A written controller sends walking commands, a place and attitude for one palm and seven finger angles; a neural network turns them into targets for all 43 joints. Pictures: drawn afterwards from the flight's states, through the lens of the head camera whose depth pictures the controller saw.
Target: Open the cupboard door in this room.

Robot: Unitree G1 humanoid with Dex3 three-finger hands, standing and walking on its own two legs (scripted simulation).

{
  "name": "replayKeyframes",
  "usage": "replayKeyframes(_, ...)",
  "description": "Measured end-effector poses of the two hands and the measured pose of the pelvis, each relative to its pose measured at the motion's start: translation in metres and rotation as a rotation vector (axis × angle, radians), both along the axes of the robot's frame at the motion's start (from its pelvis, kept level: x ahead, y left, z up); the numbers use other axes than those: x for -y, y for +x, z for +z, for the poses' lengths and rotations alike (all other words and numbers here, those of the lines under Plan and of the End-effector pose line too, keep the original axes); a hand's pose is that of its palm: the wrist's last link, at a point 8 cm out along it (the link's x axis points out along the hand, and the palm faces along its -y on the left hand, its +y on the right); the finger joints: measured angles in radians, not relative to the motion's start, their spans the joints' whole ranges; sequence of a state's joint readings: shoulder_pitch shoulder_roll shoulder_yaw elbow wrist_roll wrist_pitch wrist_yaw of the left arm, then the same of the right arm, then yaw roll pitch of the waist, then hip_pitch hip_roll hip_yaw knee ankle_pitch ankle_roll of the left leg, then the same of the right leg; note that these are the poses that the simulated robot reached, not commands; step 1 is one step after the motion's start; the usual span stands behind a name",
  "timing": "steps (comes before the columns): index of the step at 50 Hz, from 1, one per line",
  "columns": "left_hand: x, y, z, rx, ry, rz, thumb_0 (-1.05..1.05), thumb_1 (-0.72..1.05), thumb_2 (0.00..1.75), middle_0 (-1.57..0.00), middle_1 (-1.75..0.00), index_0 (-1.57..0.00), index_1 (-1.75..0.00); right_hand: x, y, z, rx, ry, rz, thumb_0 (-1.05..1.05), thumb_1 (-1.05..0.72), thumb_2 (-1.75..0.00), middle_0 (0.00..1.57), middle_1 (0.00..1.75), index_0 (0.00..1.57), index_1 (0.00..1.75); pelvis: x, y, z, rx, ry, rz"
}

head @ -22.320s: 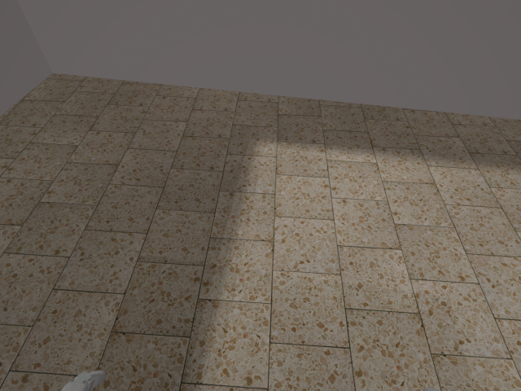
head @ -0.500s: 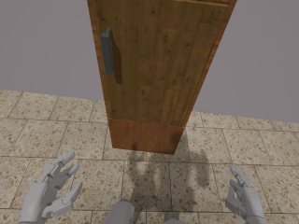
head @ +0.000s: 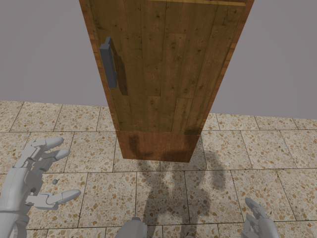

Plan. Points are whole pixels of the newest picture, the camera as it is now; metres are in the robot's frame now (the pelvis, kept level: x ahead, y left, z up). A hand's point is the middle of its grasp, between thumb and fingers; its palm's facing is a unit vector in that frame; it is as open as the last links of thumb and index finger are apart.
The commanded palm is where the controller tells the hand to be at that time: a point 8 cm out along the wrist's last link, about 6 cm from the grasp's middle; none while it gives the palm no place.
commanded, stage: raise the hand with hooked fingers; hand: left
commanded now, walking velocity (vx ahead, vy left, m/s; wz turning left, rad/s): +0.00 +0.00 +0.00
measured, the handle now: (110, 63) +0.57 +0.19 +0.10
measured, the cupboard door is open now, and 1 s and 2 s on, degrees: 0 0 0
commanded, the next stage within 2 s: move the hooked fingers beside the handle in 1.12 s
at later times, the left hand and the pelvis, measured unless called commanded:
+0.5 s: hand (32, 164) +0.24 +0.28 +0.09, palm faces +0.02 -1.00 -0.04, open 13.9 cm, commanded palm +0.22 +0.33 +0.11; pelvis -0.02 +0.01 +0.02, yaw +1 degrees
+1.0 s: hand (29, 151) +0.26 +0.29 +0.11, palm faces +0.04 -1.00 -0.03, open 14.0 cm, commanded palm +0.24 +0.33 +0.11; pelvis -0.02 +0.01 +0.03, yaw +0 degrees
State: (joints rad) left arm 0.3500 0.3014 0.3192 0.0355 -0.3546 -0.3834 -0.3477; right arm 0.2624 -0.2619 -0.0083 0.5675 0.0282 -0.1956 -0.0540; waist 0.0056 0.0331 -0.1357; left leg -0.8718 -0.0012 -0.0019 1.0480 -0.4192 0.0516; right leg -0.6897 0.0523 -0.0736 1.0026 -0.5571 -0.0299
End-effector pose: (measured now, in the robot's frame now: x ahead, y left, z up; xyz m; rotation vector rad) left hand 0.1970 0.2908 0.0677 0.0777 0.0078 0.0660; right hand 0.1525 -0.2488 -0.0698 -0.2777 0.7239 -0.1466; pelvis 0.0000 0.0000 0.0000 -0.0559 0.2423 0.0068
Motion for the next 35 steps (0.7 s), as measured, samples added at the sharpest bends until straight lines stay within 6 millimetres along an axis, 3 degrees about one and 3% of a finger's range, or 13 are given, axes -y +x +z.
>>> replayKeyframes(5, 0.0, 0.005, -0.011, -0.07, -0.032, -0.07, 0.0, -0.16, 0.44, -0.28, -0.98, -0.28, -0.98, -0.004, 0.008, 0.012, 0.038, -0.019, 0.01, 0.01, -0.9, -0.9, 0.2, 0.3, 0.2, 0.3, -0.005, -0.004, 0.003, 0.017, -0.009, 0.002)
replayKeyframes(13, -0.025, 0.012, 0.03, 0.069, 0.001, -0.013, -0.01, -0.35, 0.36, -0.3, -1.1, -0.3, -1.1, -0.024, 0.008, 0.031, 0.09, 0.004, 0.042, 0.01, -0.9, -0.9, 0.2, 0.3, 0.2, 0.3, -0.009, -0.01, 0.013, 0.061, -0.013, 0.01)
replayKeyframes(17, -0.039, 0.017, 0.027, 0.014, -0.027, -0.004, -0.01, -0.42, 0.33, -0.3, -1.15, -0.3, -1.14, -0.03, 0.001, 0.031, 0.077, 0.016, 0.049, 0.01, -0.9, -0.9, 0.2, 0.3, 0.2, 0.3, -0.011, -0.015, 0.017, 0.076, -0.016, 0.016)
replayKeyframes(21, -0.041, 0.02, 0.02, -0.054, -0.046, -0.037, -0.01, -0.46, 0.32, -0.3, -1.18, -0.3, -1.17, -0.031, -0.01, 0.032, 0.062, 0.012, 0.044, 0.01, -0.9, -0.9, 0.2, 0.3, 0.2, 0.3, -0.013, -0.02, 0.02, 0.09, -0.017, 0.016)
replayKeyframes(29, -0.052, 0.033, 0.043, 0.05, -0.031, -0.021, -0.01, -0.49, 0.3, -0.31, -1.2, -0.31, -1.19, -0.024, -0.032, 0.033, 0.017, -0.016, 0.023, 0.01, -0.9, -0.9, 0.2, 0.3, 0.2, 0.3, -0.013, -0.026, 0.024, 0.115, -0.013, 0.013)
replayKeyframes(35, -0.061, 0.043, 0.048, 0.005, -0.044, -0.037, -0.01, -0.5, 0.3, -0.3, -1.2, -0.3, -1.19, -0.018, -0.041, 0.034, 0.002, -0.021, -0.002, 0.01, -0.9, -0.9, 0.2, 0.3, 0.2, 0.3, -0.014, -0.025, 0.028, 0.12, -0.012, 0.012)
